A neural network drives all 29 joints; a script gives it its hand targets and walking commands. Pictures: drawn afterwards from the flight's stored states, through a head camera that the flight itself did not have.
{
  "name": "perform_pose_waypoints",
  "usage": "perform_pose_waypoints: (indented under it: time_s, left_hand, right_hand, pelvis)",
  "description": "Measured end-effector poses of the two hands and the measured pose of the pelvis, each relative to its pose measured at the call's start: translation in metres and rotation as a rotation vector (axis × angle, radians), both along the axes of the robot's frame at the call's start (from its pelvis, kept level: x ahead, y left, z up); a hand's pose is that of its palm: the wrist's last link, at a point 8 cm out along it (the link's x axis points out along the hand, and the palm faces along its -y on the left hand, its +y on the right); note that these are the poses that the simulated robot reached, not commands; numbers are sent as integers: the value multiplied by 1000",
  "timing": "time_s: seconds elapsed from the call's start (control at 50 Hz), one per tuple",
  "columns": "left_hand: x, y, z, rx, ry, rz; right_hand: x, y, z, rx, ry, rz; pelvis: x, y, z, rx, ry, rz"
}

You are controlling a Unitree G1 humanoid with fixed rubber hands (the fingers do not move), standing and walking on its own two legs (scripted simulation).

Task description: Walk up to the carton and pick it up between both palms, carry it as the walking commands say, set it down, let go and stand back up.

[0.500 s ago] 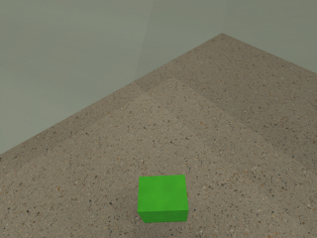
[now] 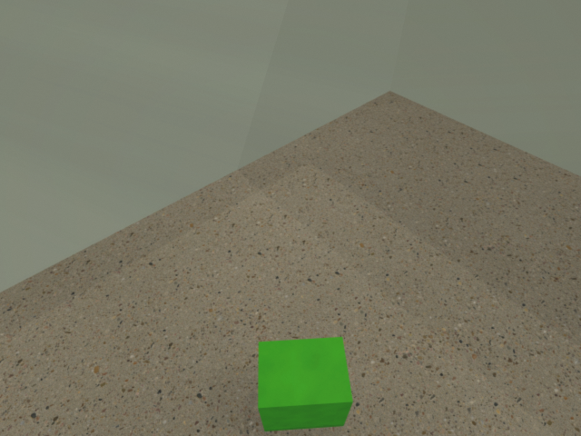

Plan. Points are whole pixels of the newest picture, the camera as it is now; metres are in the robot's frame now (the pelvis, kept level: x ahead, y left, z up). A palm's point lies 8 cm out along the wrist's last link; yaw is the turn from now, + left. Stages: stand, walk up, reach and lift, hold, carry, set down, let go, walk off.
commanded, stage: stand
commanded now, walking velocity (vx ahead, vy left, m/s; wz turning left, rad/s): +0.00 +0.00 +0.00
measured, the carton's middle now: (302, 385) +0.41 +0.00 -0.65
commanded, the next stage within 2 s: reach and lift in 0.56 s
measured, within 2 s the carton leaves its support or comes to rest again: neither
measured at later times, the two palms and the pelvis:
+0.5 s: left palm out of the picture +0.01 +0.22 -0.14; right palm out of the picture +0.00 -0.23 -0.14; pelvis +0.01 -0.01 +0.00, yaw +0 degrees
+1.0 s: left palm out of the picture +0.14 +0.21 -0.15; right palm out of the picture +0.14 -0.23 -0.15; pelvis -0.01 +0.00 -0.03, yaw +0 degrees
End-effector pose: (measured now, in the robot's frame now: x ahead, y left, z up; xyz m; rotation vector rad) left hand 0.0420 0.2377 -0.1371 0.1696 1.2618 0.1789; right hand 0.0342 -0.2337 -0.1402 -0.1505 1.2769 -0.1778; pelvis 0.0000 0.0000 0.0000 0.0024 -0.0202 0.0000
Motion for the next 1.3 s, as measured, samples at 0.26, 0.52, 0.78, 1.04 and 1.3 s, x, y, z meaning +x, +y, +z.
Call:
perform_pose_waypoints:
  time_s: [0.26, 0.52, 0.78, 1.04, 1.3]
  left_hand:
    - [-16, -6, -2, -1, 67, 26]
    - [-36, -21, -7, -27, 133, 47]
    - [128, -13, 13, -22, 21, -31]
    - [106, -24, -15, -39, -35, -52]
    - [143, -19, -32, -61, -180, -16]
  right_hand:
    - [-44, -3, -3, 3, 136, -41]
    - [-38, 1, -4, 13, 146, -37]
    - [142, 0, 13, 44, -2, 19]
    - [112, 6, -14, 36, -31, 55]
    - [154, 4, -33, 49, -181, 86]
  pelvis:
    - [7, -4, 2, 0, -16, 1]
    - [14, -8, 2, -3, -17, 4]
    - [-4, -9, -21, 3, 201, 10]
    - [-22, -4, -40, 2, 324, 1]
    - [-72, -5, -75, 2, 292, 3]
